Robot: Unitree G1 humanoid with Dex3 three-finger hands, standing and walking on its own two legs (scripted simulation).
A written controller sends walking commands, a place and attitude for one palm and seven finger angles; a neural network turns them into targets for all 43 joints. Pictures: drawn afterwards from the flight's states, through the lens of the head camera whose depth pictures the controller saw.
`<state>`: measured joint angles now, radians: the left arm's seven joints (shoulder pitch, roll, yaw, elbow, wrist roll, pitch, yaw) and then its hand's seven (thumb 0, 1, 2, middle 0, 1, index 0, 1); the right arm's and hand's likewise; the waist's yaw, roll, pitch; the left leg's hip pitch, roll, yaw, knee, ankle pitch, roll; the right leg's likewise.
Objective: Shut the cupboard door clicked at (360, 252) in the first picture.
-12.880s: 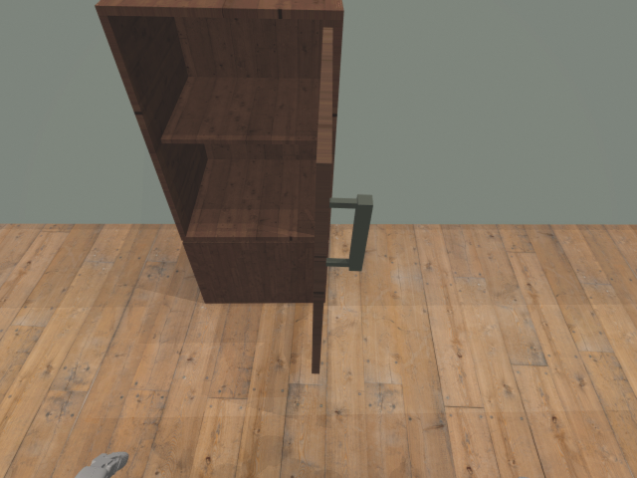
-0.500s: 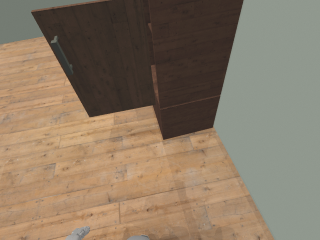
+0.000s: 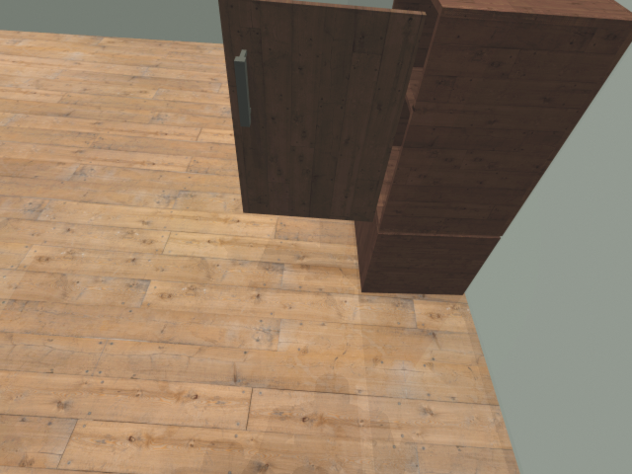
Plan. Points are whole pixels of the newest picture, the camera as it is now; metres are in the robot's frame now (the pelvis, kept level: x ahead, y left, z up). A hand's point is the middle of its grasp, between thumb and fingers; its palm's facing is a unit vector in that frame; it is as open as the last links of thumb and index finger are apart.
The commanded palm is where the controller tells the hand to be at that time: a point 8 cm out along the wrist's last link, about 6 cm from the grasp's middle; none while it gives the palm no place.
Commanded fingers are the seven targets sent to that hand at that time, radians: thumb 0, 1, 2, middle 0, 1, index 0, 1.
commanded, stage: take the last steps up to it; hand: left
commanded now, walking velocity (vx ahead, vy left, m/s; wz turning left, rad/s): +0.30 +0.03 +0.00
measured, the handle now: (244, 89) +0.83 +0.26 +0.04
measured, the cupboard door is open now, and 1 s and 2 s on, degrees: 87 87 87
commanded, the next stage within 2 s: come to a stop and stand still in 0.70 s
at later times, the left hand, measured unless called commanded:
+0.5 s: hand (232, 362) +0.31 +0.17 -0.17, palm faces -0.01 -0.98 -0.19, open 7.4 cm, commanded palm none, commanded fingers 0.00 0.90 0.90 -0.20 -0.30 -0.20 -0.30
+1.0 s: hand (211, 381) +0.27 +0.20 -0.18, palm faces +0.09 -0.98 -0.15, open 7.4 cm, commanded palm none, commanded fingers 0.00 0.90 0.90 -0.20 -0.30 -0.20 -0.30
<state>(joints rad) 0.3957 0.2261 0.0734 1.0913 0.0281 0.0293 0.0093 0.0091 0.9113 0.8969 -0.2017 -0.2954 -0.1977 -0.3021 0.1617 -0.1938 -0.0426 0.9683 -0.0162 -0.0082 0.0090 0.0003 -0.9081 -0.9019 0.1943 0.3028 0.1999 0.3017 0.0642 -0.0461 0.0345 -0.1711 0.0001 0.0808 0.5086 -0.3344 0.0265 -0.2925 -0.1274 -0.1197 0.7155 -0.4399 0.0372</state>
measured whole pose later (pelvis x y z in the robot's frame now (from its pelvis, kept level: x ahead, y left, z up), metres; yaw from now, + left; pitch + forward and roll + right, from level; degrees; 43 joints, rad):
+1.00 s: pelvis +0.32 +0.04 +0.00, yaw -1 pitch -1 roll +0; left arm 0.33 0.15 0.03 1.13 0.01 0.00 0.04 0.01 0.92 0.90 -0.20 -0.30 -0.19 -0.30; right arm 0.12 -0.12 -0.01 1.05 -0.01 -0.03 -0.04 0.00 -0.92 -0.90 0.19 0.30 0.20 0.30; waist 0.06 -0.06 0.07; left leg -0.28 0.04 0.11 0.51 -0.22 0.02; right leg -0.20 -0.04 -0.07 0.64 -0.47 0.02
